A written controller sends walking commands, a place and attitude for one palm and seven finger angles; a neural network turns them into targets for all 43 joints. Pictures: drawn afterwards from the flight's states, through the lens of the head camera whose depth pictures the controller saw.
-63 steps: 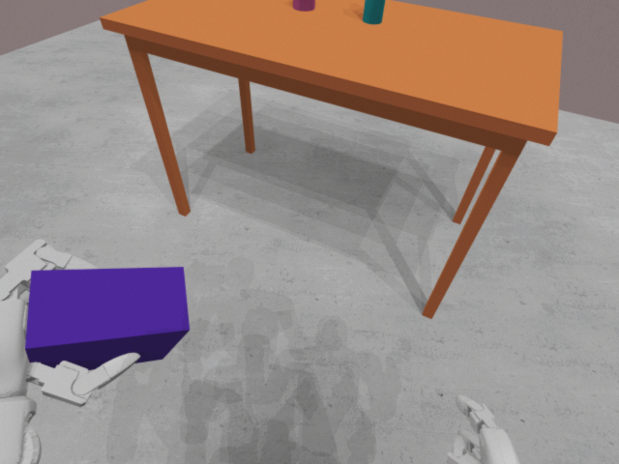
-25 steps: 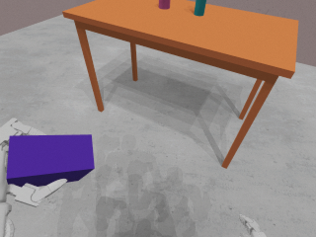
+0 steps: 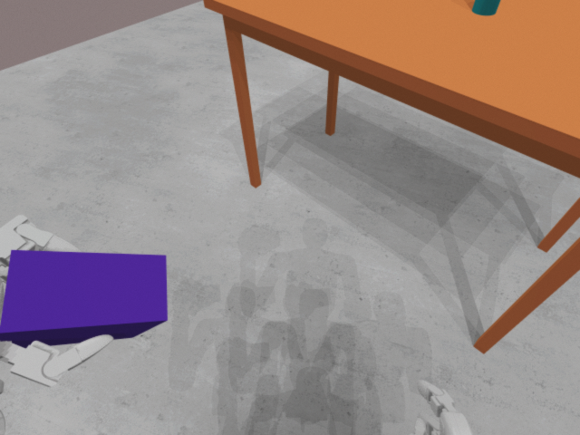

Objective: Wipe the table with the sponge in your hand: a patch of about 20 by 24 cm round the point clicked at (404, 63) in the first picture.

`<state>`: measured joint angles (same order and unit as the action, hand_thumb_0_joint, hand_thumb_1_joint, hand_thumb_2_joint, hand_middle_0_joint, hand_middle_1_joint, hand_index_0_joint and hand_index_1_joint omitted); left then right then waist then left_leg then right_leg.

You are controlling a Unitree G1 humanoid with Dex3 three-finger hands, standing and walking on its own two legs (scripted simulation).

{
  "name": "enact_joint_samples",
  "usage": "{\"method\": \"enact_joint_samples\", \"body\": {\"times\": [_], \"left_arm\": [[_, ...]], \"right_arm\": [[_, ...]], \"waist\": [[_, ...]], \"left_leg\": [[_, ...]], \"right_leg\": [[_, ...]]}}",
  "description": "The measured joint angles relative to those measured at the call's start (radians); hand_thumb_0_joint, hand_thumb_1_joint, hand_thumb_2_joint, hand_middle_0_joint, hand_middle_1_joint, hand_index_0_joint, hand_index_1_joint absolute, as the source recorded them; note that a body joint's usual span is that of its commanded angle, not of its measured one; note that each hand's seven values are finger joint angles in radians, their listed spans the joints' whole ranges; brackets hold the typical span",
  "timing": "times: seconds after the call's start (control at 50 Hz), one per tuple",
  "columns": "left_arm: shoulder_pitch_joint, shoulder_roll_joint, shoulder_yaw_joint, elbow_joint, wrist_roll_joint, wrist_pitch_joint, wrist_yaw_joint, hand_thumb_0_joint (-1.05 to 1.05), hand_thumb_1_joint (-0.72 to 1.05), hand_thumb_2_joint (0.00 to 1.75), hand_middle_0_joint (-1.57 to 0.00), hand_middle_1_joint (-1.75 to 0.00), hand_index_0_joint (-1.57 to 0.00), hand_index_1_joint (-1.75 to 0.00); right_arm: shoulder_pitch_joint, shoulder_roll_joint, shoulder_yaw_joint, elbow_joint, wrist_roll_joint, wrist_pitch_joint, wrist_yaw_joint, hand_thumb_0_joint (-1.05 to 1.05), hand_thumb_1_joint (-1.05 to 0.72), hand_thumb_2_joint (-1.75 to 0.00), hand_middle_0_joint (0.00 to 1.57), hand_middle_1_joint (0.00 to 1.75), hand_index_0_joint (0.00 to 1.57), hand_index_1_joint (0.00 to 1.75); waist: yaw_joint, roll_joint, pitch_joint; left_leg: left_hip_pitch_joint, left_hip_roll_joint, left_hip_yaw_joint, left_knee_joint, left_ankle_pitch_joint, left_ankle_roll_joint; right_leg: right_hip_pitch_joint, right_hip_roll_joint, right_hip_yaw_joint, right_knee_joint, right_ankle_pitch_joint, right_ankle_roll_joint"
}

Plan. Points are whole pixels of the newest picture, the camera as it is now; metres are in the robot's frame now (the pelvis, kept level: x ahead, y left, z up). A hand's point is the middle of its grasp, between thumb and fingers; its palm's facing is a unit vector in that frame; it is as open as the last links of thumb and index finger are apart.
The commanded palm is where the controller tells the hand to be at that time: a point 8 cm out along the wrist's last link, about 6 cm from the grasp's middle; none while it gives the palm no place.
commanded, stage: walk to a spot facing it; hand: left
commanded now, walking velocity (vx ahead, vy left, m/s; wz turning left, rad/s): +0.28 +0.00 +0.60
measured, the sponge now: (106, 301) +0.22 +0.20 +0.15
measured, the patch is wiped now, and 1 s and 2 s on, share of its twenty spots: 0.00 0.00 0.00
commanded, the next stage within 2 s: none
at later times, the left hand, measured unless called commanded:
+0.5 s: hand (58, 261) +0.24 +0.24 +0.19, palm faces +0.64 -0.63 -0.44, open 10.6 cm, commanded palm +0.19 +0.27 +0.19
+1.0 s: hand (92, 280) +0.23 +0.21 +0.18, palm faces +0.79 -0.44 -0.44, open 10.6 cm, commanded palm +0.16 +0.22 +0.19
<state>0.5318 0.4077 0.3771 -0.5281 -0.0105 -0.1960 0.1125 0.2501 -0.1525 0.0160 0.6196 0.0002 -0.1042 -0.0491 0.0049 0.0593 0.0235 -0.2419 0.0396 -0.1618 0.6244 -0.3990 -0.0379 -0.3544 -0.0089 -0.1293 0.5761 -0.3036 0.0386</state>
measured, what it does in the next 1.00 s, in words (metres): walks ahead, turning left: left foot, then right foot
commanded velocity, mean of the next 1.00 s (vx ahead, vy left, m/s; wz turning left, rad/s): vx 0.11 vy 0.00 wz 0.60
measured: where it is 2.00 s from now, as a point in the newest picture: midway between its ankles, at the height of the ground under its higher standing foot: outside the picture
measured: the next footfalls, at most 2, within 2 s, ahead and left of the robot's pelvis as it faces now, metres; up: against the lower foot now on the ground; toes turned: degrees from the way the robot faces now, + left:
left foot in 0.56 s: +0.18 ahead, +0.11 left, +0.00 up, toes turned +27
right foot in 0.86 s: +0.28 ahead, -0.18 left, +0.00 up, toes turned +21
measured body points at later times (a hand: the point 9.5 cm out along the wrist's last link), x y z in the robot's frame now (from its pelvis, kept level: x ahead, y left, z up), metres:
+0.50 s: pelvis +0.11 -0.04 +0.01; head +0.14 -0.04 +0.46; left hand +0.20 +0.27 +0.21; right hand +0.35 -0.22 -0.08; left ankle +0.15 +0.10 -0.69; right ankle +0.05 -0.09 -0.72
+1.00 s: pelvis +0.18 -0.10 +0.01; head +0.22 -0.11 +0.46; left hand +0.19 +0.23 +0.20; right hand +0.45 -0.22 -0.10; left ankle +0.11 +0.01 -0.65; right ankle +0.25 -0.19 -0.72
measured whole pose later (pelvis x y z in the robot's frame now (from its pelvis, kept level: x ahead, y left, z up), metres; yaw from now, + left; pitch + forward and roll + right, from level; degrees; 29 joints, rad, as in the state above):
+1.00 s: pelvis +0.18 -0.10 +0.01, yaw +33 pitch -2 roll +2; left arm 0.45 0.32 0.34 -0.50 -0.02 -0.15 0.15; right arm 0.20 -0.24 -0.02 0.65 0.01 -0.06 -0.08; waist 0.02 0.02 0.09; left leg -0.51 0.02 0.05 1.13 -0.48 -0.06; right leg -0.26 -0.13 -0.17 0.61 -0.32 0.00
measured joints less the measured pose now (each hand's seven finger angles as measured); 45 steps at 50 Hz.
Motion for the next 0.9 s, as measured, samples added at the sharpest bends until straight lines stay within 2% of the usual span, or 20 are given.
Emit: {"method": "enact_joint_samples", "body": {"times": [0.02,0.06,0.1,0.16,0.2,0.24,0.36,0.46,0.52,0.54,0.56,0.58,0.62,0.66,0.7,0.74,0.8,0.84,0.86,0.9], "left_arm": [[-0.028,-0.007,-0.009,0.016,0.005,0.008,0.0,-0.01,-0.52,0.99,-0.68,-1.36,-0.68,-1.35],[-0.084,-0.038,-0.038,0.055,0.01,0.022,0.006,-0.01,-0.52,0.99,-0.68,-1.36,-0.68,-1.35],[-0.091,-0.067,-0.05,0.079,0.01,0.021,0.01,-0.01,-0.52,0.99,-0.68,-1.36,-0.68,-1.35],[-0.053,-0.078,-0.056,0.072,0.013,0.02,0.012,-0.01,-0.52,0.99,-0.68,-1.36,-0.68,-1.35],[-0.033,-0.065,-0.057,0.055,0.012,0.022,0.015,-0.01,-0.52,0.99,-0.68,-1.36,-0.68,-1.35],[-0.02,-0.048,-0.053,0.033,0.008,0.023,0.02,-0.01,-0.52,0.99,-0.68,-1.36,-0.68,-1.35],[-0.013,-0.027,-0.03,-0.027,-0.007,0.018,0.046,-0.01,-0.52,0.99,-0.68,-1.36,-0.68,-1.35],[-0.03,-0.041,-0.032,-0.04,-0.008,0.025,0.064,-0.01,-0.52,1.0,-0.68,-1.36,-0.68,-1.35],[-0.046,-0.046,-0.035,-0.05,-0.012,0.033,0.078,-0.01,-0.52,1.0,-0.68,-1.36,-0.68,-1.35],[-0.049,-0.049,-0.033,-0.057,-0.015,0.03,0.082,-0.01,-0.52,1.0,-0.68,-1.36,-0.68,-1.35],[-0.06,-0.043,-0.029,-0.062,-0.02,0.024,0.084,-0.01,-0.52,1.0,-0.68,-1.36,-0.68,-1.36],[-0.098,-0.022,-0.025,-0.051,-0.02,0.019,0.079,-0.01,-0.52,1.0,-0.68,-1.36,-0.68,-1.36],[-0.167,0.017,-0.019,-0.011,-0.013,0.011,0.054,-0.01,-0.52,1.0,-0.68,-1.36,-0.68,-1.36],[-0.177,0.041,-0.004,-0.011,-0.012,0.019,0.035,-0.01,-0.52,1.0,-0.68,-1.36,-0.68,-1.36],[-0.126,0.054,0.021,-0.056,-0.023,0.016,0.026,-0.01,-0.52,1.0,-0.68,-1.36,-0.68,-1.36],[-0.048,0.058,0.046,-0.109,-0.039,0.0,0.023,-0.01,-0.52,1.0,-0.68,-1.36,-0.68,-1.36],[0.035,0.052,0.065,-0.145,-0.051,-0.017,0.019,-0.01,-0.52,1.0,-0.68,-1.36,-0.68,-1.36],[0.043,0.045,0.068,-0.129,-0.049,-0.016,0.018,-0.01,-0.52,1.0,-0.68,-1.36,-0.68,-1.36],[0.031,0.033,0.065,-0.114,-0.043,-0.011,0.018,-0.01,-0.52,1.0,-0.68,-1.36,-0.68,-1.36],[-0.021,-0.014,0.03,-0.064,-0.031,0.007,0.023,-0.01,-0.52,1.0,-0.68,-1.36,-0.68,-1.36]], "right_arm": [[-0.011,-0.013,-0.006,0.009,0.002,0.008,-0.006,0.01,-0.9,-0.9,0.21,0.3,0.2,0.3],[-0.038,-0.045,-0.019,0.038,-0.004,0.028,-0.014,0.01,-0.9,-0.9,0.21,0.3,0.2,0.3],[-0.057,-0.074,-0.028,0.048,-0.009,0.048,-0.015,0.01,-0.9,-0.9,0.21,0.3,0.2,0.3],[-0.071,-0.1,-0.046,0.026,-0.011,0.067,-0.022,0.01,-0.9,-0.9,0.21,0.3,0.2,0.3],[-0.075,-0.111,-0.059,0.002,-0.013,0.071,-0.026,0.01,-0.91,-0.9,0.21,0.3,0.2,0.3],[-0.076,-0.12,-0.071,-0.023,-0.015,0.073,-0.026,0.01,-0.91,-0.9,0.2,0.3,0.19,0.3],[-0.06,-0.123,-0.078,-0.078,-0.011,0.077,-0.019,0.01,-0.91,-0.9,0.2,0.3,0.19,0.3],[-0.035,-0.087,-0.053,-0.094,-0.008,0.083,-0.014,0.01,-0.91,-0.9,0.2,0.3,0.19,0.3],[-0.035,-0.064,-0.027,-0.103,-0.007,0.085,-0.015,0.01,-0.91,-0.9,0.2,0.3,0.19,0.3],[-0.04,-0.063,-0.018,-0.112,-0.007,0.083,-0.016,0.01,-0.91,-0.9,0.2,0.3,0.19,0.3],[-0.05,-0.06,-0.015,-0.118,-0.007,0.074,-0.016,0.01,-0.91,-0.9,0.2,0.3,0.2,0.3],[-0.07,-0.036,-0.017,-0.104,-0.004,0.064,-0.013,0.01,-0.91,-0.9,0.2,0.3,0.2,0.3],[-0.1,0.008,-0.005,-0.073,0.007,0.061,0.003,0.01,-0.91,-0.9,0.2,0.3,0.2,0.3],[-0.107,0.036,0.009,-0.06,0.013,0.065,0.018,0.01,-0.91,-0.9,0.21,0.3,0.2,0.3],[-0.097,0.049,0.015,-0.057,0.014,0.06,0.029,0.01,-0.9,-0.9,0.21,0.3,0.2,0.3],[-0.068,0.05,0.014,-0.058,0.015,0.046,0.036,0.01,-0.9,-0.9,0.21,0.3,0.2,0.3],[-0.017,0.032,0.006,-0.056,0.02,0.022,0.034,0.01,-0.9,-0.9,0.21,0.3,0.2,0.3],[0.008,0.015,0.0,-0.048,0.024,0.01,0.026,0.01,-0.9,-0.9,0.21,0.3,0.2,0.3],[0.013,0.003,-0.003,-0.042,0.026,0.007,0.021,0.01,-0.9,-0.9,0.21,0.3,0.2,0.3],[-0.003,-0.032,-0.013,-0.006,0.025,0.012,0.006,0.01,-0.9,-0.9,0.21,0.3,0.2,0.3]], "waist": [[0.004,0.007,0.005],[0.011,0.004,0.017],[0.011,-0.011,0.019],[-0.004,-0.032,0.026],[-0.007,-0.05,0.033],[-0.002,-0.065,0.042],[0.02,-0.09,0.05],[0.04,-0.114,0.036],[0.045,-0.141,0.029],[0.044,-0.128,0.025],[0.032,-0.102,0.023],[0.013,-0.111,0.042],[-0.015,-0.131,0.069],[-0.046,-0.125,0.072],[-0.06,-0.103,0.071],[-0.057,-0.073,0.065],[-0.028,-0.026,0.055],[-0.001,-0.007,0.05],[0.015,0.001,0.05],[0.028,0.017,0.062]], "left_leg": [[-0.041,-0.002,0.012,0.117,-0.051,0.016],[-0.142,-0.021,0.059,0.4,-0.085,0.027],[-0.232,-0.023,0.122,0.611,-0.045,0.016],[-0.333,0.0,0.186,0.737,0.02,-0.008],[-0.371,0.019,0.219,0.704,0.057,-0.016],[-0.385,0.036,0.247,0.608,0.085,-0.018],[-0.345,0.055,0.325,0.288,0.108,-0.01],[-0.265,0.029,0.389,0.12,0.084,0.006],[-0.167,-0.019,0.432,-0.011,0.1,0.025],[-0.122,-0.025,0.422,-0.066,0.15,0.05],[-0.111,-0.013,0.385,-0.08,0.282,0.091],[-0.129,-0.015,0.366,-0.02,0.276,0.1],[-0.136,-0.023,0.328,0.038,0.175,0.08],[-0.143,-0.017,0.28,0.034,0.144,0.058],[-0.147,0.001,0.237,0.01,0.161,0.036],[-0.152,0.023,0.198,-0.013,0.174,0.02],[-0.161,0.048,0.138,-0.025,0.179,-0.007],[-0.171,0.053,0.102,-0.003,0.167,-0.028],[-0.179,0.052,0.088,0.022,0.154,-0.029],[-0.223,0.033,0.086,0.182,0.014,-0.015]], "right_leg": [[-0.001,-0.003,-0.019,0.019,0.05,-0.042],[0.014,-0.028,-0.051,0.064,0.02,-0.096],[0.049,-0.05,-0.071,0.049,-0.009,-0.111],[0.111,-0.071,-0.111,-0.019,-0.004,-0.109],[0.144,-0.082,-0.136,-0.059,0.0,-0.113],[0.169,-0.09,-0.156,-0.087,0.0,-0.117],[0.221,-0.105,-0.209,-0.122,-0.029,-0.114],[0.247,-0.123,-0.241,-0.095,-0.086,-0.099],[0.211,-0.167,-0.233,0.048,-0.163,-0.081],[0.169,-0.175,-0.219,0.16,-0.182,-0.068],[0.111,-0.16,-0.183,0.308,-0.199,-0.04],[0.057,-0.149,-0.114,0.449,-0.247,-0.021],[-0.041,-0.11,0.007,0.633,-0.271,0.005],[-0.12,-0.088,0.062,0.678,-0.242,0.021],[-0.155,-0.084,0.081,0.582,-0.198,0.032],[-0.145,-0.082,0.08,0.426,-0.155,0.041],[-0.076,-0.063,0.06,0.221,-0.104,0.056],[0.004,-0.046,0.041,0.079,-0.06,0.061],[0.033,-0.042,0.029,0.026,0.015,0.038],[0.042,-0.051,-0.001,0.057,0.013,-0.014]]}}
